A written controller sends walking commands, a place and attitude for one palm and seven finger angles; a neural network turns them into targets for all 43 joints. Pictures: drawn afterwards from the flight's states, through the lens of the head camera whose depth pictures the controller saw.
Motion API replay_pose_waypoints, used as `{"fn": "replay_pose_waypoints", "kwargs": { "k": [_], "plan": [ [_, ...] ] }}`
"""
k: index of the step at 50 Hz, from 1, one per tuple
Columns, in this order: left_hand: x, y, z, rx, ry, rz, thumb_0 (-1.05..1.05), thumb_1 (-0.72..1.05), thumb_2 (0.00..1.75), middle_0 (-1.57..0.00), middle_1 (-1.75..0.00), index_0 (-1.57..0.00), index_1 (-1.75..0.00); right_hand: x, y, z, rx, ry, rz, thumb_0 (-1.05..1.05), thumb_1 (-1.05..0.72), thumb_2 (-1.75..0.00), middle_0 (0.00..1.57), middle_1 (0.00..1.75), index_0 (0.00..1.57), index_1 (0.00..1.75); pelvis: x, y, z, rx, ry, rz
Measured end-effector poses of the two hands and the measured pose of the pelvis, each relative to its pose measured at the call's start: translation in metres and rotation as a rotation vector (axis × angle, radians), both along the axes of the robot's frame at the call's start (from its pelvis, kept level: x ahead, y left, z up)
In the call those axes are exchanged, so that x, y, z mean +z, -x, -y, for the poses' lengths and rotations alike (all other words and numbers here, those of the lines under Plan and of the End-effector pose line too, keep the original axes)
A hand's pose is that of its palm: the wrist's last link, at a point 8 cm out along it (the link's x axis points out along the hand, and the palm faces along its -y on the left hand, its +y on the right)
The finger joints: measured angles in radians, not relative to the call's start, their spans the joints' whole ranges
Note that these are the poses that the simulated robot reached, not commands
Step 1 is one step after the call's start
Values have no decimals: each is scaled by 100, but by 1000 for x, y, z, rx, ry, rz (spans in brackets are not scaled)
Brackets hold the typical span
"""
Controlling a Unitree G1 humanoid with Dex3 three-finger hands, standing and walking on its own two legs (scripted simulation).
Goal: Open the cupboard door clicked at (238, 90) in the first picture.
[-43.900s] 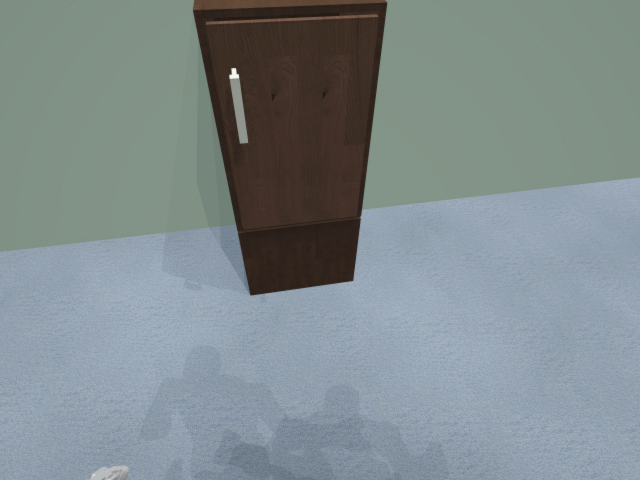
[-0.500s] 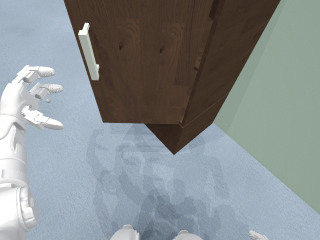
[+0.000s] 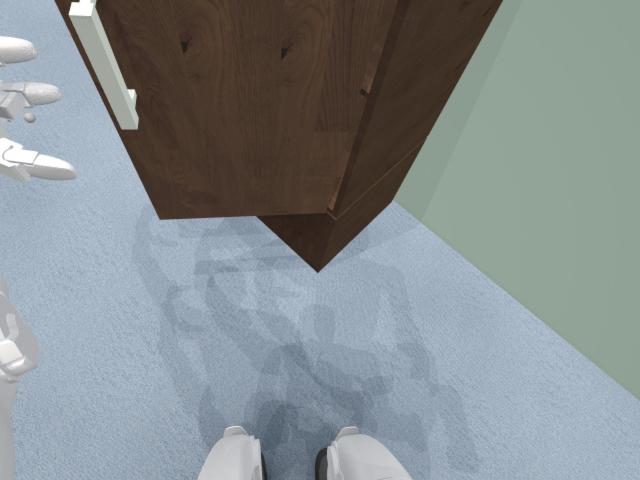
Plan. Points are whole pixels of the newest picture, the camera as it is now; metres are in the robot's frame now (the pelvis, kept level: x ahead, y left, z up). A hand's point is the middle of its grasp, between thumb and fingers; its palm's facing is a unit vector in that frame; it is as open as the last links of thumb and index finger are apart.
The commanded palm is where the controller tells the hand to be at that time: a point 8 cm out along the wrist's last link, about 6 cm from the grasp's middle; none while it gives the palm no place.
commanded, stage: move the hooked fingers beside the handle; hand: left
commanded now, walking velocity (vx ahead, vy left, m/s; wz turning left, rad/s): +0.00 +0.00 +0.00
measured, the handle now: (111, 63) +0.60 +0.22 +0.09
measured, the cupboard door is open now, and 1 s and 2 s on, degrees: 50 50 50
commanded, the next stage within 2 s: slide the fingers in behind the handle in 1.04 s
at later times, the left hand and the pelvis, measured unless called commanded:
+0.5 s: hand (33, 100) +0.54 +0.29 +0.09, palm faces +0.05 -1.00 -0.01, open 14.0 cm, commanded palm +0.53 +0.32 +0.09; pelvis +0.01 +0.00 -0.01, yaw -1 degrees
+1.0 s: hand (32, 99) +0.53 +0.29 +0.10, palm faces +0.06 -1.00 +0.00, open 14.0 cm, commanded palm +0.53 +0.32 +0.08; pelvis +0.00 +0.00 -0.01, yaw +0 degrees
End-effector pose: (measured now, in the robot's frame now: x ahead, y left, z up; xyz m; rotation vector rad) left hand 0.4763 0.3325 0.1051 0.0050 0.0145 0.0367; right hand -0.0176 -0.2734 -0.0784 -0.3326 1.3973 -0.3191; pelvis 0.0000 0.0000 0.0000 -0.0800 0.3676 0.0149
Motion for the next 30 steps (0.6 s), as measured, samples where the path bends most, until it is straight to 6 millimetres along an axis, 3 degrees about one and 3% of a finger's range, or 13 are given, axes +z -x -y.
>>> {"fn": "replay_pose_waypoints", "kwargs": {
  "k": [17,25,30],
  "plan": [
    [2,-43,-4,25,6,-8,-1,-50,30,-30,-120,-30,-120,1,15,-4,-40,6,-80,0,-90,-90,20,30,21,30,-7,-4,4,-9,16,-62],
    [-14,-39,-13,13,1,-64,-1,-50,30,-30,-120,-30,-120,2,14,-8,-48,-4,-105,0,-90,-90,20,30,21,30,-6,-10,2,-16,19,-75],
    [-9,-37,-18,30,10,-6,-2,-50,30,-30,-120,-30,-120,3,9,-9,-39,-6,-106,0,-90,-90,20,30,21,30,-6,-12,1,-10,24,-71]
  ]
}}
